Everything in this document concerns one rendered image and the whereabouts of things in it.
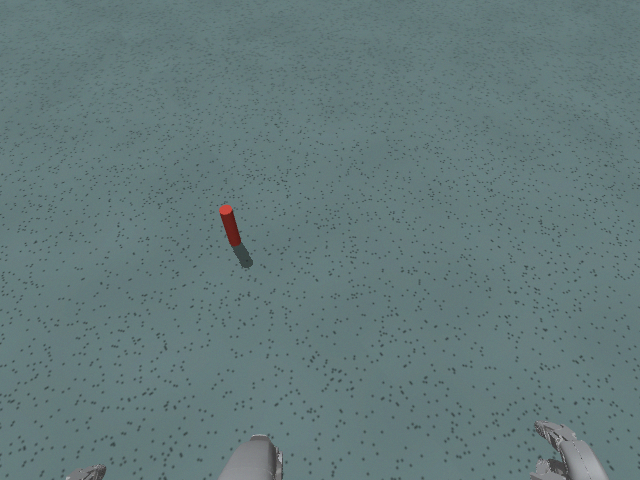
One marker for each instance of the can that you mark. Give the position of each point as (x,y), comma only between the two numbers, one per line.
(230,225)

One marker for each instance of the right robot hand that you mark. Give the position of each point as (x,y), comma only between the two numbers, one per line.
(579,462)

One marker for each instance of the left robot hand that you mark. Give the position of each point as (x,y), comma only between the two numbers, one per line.
(95,472)

